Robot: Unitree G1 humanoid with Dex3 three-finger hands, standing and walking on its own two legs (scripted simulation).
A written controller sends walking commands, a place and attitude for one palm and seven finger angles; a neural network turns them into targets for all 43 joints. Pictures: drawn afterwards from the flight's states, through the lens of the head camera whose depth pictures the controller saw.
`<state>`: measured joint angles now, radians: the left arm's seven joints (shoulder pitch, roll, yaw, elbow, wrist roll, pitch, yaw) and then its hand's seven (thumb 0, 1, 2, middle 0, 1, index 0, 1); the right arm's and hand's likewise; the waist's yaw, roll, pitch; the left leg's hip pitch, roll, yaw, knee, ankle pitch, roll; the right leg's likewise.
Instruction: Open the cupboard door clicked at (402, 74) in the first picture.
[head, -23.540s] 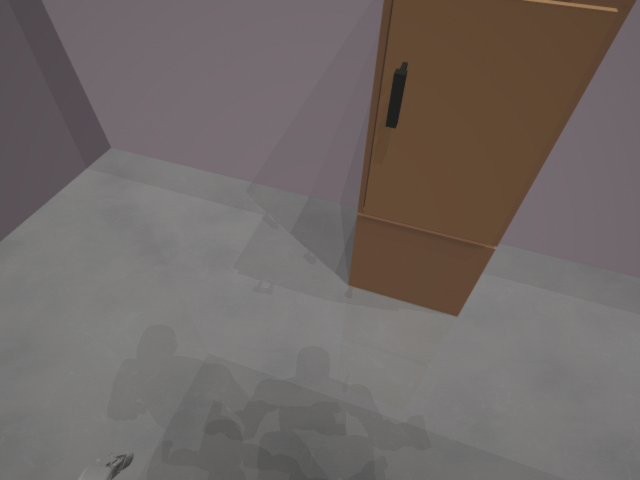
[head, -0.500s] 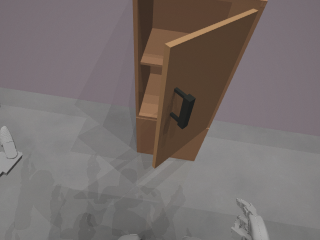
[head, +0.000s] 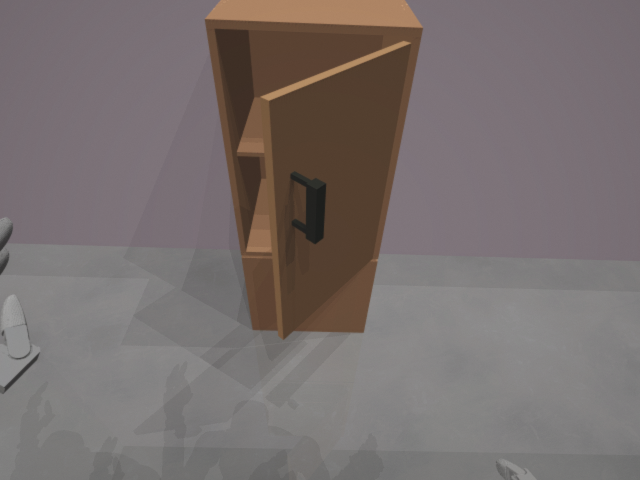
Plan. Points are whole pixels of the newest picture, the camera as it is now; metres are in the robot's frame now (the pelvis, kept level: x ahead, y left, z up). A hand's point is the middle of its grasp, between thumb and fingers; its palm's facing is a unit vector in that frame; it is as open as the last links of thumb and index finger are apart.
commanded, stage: stop stepping back and stand still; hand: left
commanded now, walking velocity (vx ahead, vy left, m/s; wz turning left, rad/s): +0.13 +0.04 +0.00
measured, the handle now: (306, 207) +0.54 +0.07 +0.06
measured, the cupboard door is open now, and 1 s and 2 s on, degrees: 49 49 49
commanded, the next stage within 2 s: let the arm hang, fingers relaxed in 0.44 s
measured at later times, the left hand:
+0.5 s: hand out of the picture +0.13 +0.29 +0.16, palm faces +0.48 -0.77 -0.42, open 7.4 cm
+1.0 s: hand out of the picture -0.15 +0.19 -0.17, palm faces +0.07 -0.98 -0.19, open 7.1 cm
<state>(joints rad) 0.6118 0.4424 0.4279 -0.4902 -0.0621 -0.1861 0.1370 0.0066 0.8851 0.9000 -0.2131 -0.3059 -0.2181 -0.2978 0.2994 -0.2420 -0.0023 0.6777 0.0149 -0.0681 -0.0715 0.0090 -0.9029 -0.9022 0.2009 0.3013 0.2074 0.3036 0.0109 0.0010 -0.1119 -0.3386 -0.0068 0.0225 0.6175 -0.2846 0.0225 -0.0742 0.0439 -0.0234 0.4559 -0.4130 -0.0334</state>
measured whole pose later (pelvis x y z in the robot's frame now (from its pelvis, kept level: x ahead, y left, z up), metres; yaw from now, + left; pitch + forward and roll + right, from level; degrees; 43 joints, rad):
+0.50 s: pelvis -0.06 +0.01 +0.01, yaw +0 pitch -2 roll -1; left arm 0.49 0.37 0.39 -0.35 -0.04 -0.18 0.15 0.01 0.89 0.90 -0.21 -0.30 -0.21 -0.30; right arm 0.24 -0.21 0.01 0.67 0.00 -0.11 -0.08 0.01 -0.90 -0.90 0.20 0.30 0.21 0.30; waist 0.02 0.02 -0.01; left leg -0.28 -0.03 0.00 0.49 -0.18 0.04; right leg -0.10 0.03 -0.03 0.45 -0.33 -0.02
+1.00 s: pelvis -0.09 +0.01 +0.01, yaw +3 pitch -1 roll -1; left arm 0.38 0.21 0.01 1.05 0.02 0.04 0.01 0.00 0.96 0.90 -0.20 -0.30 -0.21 -0.29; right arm 0.33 -0.19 0.00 1.06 -0.02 0.05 -0.03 0.01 -0.91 -0.90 0.20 0.30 0.20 0.30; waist 0.01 -0.01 0.07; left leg -0.34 -0.05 -0.05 0.46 -0.10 0.04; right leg -0.15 0.02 -0.08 0.46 -0.29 -0.03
